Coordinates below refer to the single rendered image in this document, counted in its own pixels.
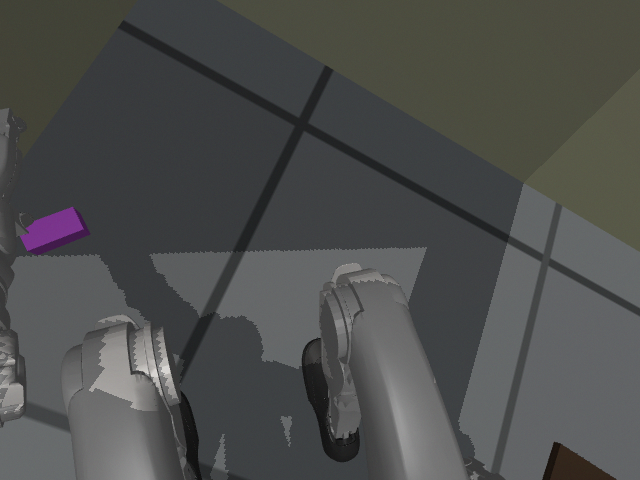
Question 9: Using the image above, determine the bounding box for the right robot foot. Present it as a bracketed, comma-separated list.
[302, 338, 360, 462]

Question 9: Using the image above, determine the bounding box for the right robot hand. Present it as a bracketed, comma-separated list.
[463, 456, 505, 480]

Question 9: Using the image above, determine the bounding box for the left robot arm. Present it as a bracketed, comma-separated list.
[0, 199, 27, 428]

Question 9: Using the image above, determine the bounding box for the left robot hand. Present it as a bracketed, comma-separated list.
[0, 108, 35, 237]

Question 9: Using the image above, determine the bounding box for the small box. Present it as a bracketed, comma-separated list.
[20, 207, 91, 255]

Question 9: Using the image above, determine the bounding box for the left robot foot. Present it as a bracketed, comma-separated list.
[179, 390, 202, 480]

